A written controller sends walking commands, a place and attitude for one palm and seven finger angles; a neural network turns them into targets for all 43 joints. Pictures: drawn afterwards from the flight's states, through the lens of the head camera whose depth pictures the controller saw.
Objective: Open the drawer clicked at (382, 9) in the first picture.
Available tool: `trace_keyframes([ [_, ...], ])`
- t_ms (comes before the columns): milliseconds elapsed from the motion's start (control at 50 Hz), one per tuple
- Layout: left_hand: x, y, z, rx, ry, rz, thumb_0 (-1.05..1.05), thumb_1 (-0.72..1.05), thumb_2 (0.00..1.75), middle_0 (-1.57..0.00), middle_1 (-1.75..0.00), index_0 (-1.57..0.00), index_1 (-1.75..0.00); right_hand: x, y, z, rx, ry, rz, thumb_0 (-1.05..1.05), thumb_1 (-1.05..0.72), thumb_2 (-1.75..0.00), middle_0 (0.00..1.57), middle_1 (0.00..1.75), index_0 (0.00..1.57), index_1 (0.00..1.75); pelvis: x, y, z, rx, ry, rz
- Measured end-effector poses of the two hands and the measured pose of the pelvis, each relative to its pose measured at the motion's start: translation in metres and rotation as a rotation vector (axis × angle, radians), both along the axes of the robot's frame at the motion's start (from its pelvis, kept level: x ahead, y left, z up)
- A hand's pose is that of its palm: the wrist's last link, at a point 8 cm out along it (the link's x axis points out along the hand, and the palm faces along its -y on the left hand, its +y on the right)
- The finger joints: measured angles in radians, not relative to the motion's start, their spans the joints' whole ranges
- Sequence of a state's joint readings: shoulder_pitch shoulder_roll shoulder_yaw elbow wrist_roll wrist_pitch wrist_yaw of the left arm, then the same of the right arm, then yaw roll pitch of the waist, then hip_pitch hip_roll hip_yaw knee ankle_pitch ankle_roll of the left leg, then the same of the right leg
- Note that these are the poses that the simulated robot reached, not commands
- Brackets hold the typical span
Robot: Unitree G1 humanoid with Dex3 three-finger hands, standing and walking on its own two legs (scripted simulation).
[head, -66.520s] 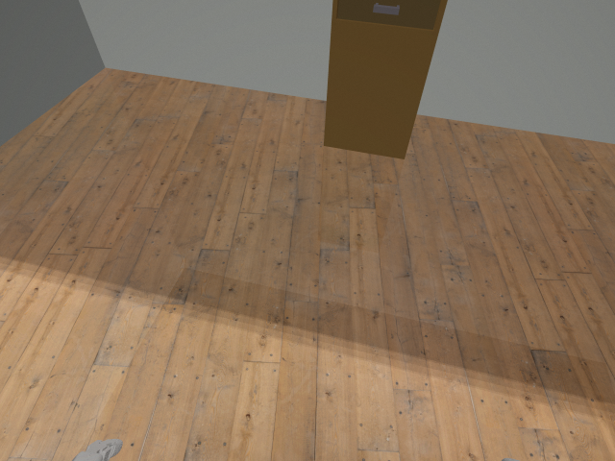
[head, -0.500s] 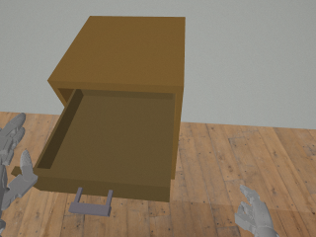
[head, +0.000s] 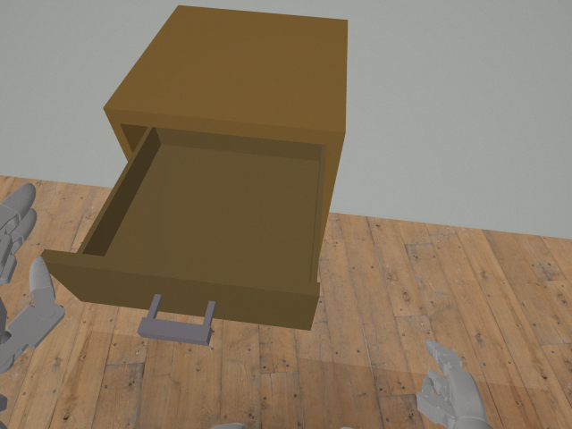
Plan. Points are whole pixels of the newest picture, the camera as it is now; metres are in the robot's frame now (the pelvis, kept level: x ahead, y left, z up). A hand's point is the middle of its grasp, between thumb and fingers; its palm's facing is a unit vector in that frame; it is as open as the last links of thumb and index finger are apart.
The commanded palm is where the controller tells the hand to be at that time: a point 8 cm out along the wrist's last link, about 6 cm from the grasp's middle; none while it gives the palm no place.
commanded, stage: step back with the hand held close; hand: left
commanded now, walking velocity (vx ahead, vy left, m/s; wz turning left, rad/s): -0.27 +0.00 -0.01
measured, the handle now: (179, 317) +0.27 +0.18 -0.04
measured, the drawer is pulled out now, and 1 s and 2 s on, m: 0.30 0.30 0.30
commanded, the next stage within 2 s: stop stepping back and stand still in 0.58 s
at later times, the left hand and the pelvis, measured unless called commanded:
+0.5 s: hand (65, 389) +0.14 +0.19 +0.16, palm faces +0.22 -0.83 -0.52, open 7.4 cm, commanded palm +0.06 +0.25 +0.19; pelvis -0.07 -0.03 +0.01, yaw -1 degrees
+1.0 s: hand out of the picture -0.01 +0.18 +0.16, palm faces +0.33 -0.83 -0.45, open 7.4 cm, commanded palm -0.07 +0.22 +0.19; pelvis -0.20 -0.06 +0.01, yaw +0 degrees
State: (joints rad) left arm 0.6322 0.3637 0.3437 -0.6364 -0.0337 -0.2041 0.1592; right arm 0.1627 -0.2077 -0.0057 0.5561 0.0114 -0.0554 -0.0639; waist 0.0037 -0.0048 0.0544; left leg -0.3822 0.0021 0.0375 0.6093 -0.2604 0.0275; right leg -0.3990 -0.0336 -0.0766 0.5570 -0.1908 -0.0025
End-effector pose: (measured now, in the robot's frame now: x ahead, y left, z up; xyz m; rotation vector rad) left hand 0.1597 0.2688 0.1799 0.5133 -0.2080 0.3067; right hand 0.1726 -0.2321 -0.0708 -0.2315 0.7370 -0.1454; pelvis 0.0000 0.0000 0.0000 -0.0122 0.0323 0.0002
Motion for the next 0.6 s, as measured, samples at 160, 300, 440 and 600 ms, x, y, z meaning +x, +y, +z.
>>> trace_keyframes([
  [160, -0.007, 0.012, 0.010, 0.075, -0.020, -0.010, 0.01, 0.89, 0.90, -0.21, -0.30, -0.21, -0.30, -0.025, 0.003, 0.005, -0.009, 0.003, -0.026, 0.02, -0.90, -0.90, 0.20, 0.30, 0.20, 0.30, -0.010, 0.001, 0.003, 0.000, 0.018, 0.005],
  [300, -0.016, -0.019, 0.009, 0.054, 0.014, -0.075, 0.01, 0.89, 0.90, -0.21, -0.30, -0.20, -0.30, -0.033, 0.000, -0.002, 0.047, -0.009, 0.023, 0.02, -0.90, -0.90, 0.20, 0.30, 0.20, 0.30, -0.037, -0.015, 0.005, -0.003, 0.031, -0.049],
  [440, -0.043, -0.042, 0.008, 0.050, 0.070, -0.140, 0.01, 0.89, 0.90, -0.21, -0.30, -0.21, -0.30, -0.060, -0.027, 0.005, 0.050, -0.010, -0.053, 0.02, -0.90, -0.90, 0.20, 0.30, 0.20, 0.30, -0.065, -0.027, 0.009, 0.019, 0.038, -0.041],
  [600, -0.086, -0.019, -0.002, 0.063, 0.081, -0.069, 0.01, 0.89, 0.90, -0.21, -0.30, -0.21, -0.30, -0.098, -0.041, 0.010, -0.045, 0.007, -0.080, 0.02, -0.90, -0.90, 0.20, 0.30, 0.20, 0.30, -0.104, -0.022, 0.005, 0.037, 0.038, -0.002],
])
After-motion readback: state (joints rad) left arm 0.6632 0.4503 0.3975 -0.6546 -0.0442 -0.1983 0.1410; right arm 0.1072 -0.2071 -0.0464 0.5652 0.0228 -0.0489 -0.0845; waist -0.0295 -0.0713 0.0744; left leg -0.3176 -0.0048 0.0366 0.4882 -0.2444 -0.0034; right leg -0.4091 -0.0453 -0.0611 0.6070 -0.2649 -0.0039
